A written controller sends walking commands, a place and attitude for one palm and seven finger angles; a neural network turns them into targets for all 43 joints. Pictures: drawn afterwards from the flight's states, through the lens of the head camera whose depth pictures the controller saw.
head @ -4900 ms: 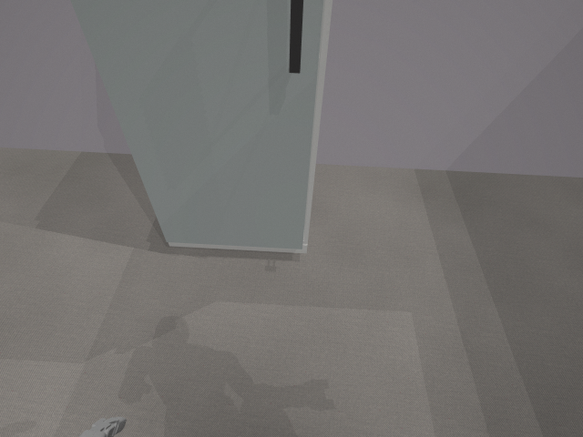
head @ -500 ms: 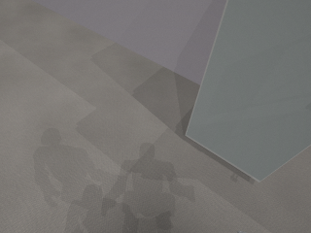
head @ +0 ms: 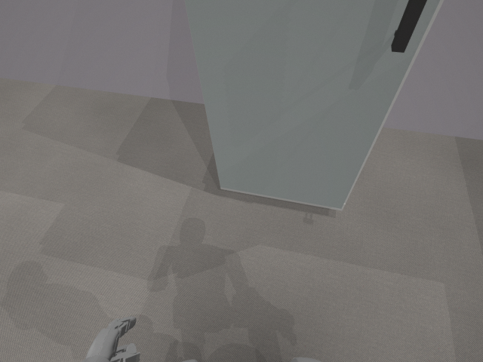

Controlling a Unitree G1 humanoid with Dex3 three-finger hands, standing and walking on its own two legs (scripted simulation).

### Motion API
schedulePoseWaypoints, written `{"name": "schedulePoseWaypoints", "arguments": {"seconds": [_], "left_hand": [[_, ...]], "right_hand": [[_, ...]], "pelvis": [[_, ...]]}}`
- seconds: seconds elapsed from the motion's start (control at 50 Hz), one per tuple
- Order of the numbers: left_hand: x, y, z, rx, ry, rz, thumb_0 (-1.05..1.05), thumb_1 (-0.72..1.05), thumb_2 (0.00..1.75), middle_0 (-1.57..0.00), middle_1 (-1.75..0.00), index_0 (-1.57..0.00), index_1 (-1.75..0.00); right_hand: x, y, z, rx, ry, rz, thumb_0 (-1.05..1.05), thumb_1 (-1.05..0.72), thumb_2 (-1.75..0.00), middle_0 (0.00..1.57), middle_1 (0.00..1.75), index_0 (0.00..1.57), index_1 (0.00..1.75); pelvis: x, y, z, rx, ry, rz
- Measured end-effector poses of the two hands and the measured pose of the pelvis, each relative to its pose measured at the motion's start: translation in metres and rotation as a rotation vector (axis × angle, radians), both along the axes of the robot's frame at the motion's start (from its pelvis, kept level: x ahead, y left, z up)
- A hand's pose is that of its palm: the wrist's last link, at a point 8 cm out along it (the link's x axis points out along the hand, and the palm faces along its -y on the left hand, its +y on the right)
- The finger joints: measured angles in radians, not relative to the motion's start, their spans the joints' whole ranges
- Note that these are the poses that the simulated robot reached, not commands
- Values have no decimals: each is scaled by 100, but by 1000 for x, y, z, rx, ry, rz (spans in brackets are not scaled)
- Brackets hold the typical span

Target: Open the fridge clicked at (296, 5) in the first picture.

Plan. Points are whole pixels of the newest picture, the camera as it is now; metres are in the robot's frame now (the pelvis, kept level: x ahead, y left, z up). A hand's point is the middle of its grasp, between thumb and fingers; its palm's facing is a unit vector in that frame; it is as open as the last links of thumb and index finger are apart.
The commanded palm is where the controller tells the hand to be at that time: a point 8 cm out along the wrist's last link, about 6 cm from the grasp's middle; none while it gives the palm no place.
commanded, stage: turn to face it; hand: right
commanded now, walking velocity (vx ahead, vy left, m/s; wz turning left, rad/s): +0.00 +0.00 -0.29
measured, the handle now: out of the picture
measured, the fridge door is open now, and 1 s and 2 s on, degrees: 0 0 0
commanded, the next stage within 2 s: take the last steps up to it in 0.26 s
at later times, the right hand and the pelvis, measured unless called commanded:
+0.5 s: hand out of the picture +0.07 -0.20 -0.14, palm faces +0.11 +0.96 -0.24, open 7.4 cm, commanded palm none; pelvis +0.00 +0.00 +0.02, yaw -6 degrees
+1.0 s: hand out of the picture -0.09 -0.13 -0.15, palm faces +0.36 +0.93 -0.12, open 7.4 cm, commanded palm none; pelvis +0.08 -0.04 +0.01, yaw -12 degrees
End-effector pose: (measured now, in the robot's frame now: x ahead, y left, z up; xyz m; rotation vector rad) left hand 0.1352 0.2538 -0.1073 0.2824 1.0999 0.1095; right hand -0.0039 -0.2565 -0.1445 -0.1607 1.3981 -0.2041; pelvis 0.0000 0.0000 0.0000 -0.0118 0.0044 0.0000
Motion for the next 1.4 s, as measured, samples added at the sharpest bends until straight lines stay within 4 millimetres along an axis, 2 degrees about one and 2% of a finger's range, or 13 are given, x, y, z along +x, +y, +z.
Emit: {"name": "schedulePoseWaypoints", "arguments": {"seconds": [0.12, 0.28, 0.48, 0.54, 0.6, 0.72, 0.82, 0.92, 1.02, 1.1, 1.22, 1.3, 1.4], "left_hand": [[2, -33, 18, 5, -15, -26, 1, 90, 90, -20, -30, -20, -30], [-39, -48, 12, -28, 64, -5, 1, 90, 90, -21, -30, -20, -30], [-105, -21, -18, -72, 199, 59, 1, 91, 90, -21, -30, -20, -30], [-119, -9, -32, -94, 237, 69, 1, 90, 90, -21, -30, -20, -30], [-121, -1, -31, -105, 280, 46, 1, 91, 90, -20, -30, -20, -30], [-100, 5, -20, -104, 281, 22, 1, 91, 90, -20, -30, -20, -30], [-68, -7, -18, -86, 293, -29, 1, 91, 90, -20, -30, -19, -30], [-9, -42, -16, -78, 248, -102, 1, 91, 90, -20, -30, -19, -30], [69, -99, -15, -75, 117, -179, 1, 91, 90, -20, -30, -19, -30], [102, -137, -10, -87, 7, -170, 1, 91, 90, -20, -30, -20, -30], [113, -141, 10, -66, -64, -46, -4, 96, 89, -21, -30, -20, -30], [100, -133, 8, -40, 17, -22, -4, 96, 90, -21, -30, -20, -30], [66, -132, -5, -53, 185, 27, -2, 93, 90, -20, -30, -20, -30]], "right_hand": [[8, -26, 10, -7, -17, -34, 1, -91, -89, 20, 30, 19, 29], [47, -32, 27, -17, -170, -38, 1, -91, -89, 20, 30, 19, 29], [66, 7, 39, -26, -250, -6, 1, -91, -89, 20, 30, 19, 29], [56, 24, 37, -35, -261, -7, 0, -91, -89, 20, 30, 19, 29], [31, 39, 40, -28, -237, -59, 0, -91, -89, 20, 30, 20, 29], [-34, 58, 41, -4, -69, -163, 0, -92, -89, 20, 30, 20, 30], [-78, 75, 38, 45, 59, -254, 1, -92, -89, 20, 30, 20, 29], [-104, 83, 34, 113, 178, -329, 1, -91, -89, 20, 30, 20, 29], [-105, 70, 20, 184, 272, -370, 1, -91, -89, 20, 30, 20, 29], [-73, 35, 9, 198, 284, -322, 1, -91, -89, 20, 30, 20, 29], [41, -41, 9, 111, 73, -204, 1, -91, -89, 20, 30, 19, 29], [124, -77, 16, 50, -101, -165, 1, -92, -90, 20, 30, 19, 29], [205, -91, 28, 17, -220, -115, 0, -92, -90, 19, 30, 19, 29]], "pelvis": [[3, -17, 15, 43, -15, -31], [1, -23, 23, 42, -33, -78], [-6, -1, 17, 6, -37, -108], [-4, 11, 10, -3, -40, -120], [2, 18, 16, -4, -45, -145], [17, 19, 27, -14, -46, -171], [34, 8, 26, 4, -40, -201], [55, -15, 22, 20, -25, -217], [82, -51, 9, 36, -15, -212], [98, -75, 5, 26, -33, -177], [127, -96, 20, 19, -42, -151], [148, -101, 23, 8, -42, -150], [175, -101, 23, -1, -44, -147]]}}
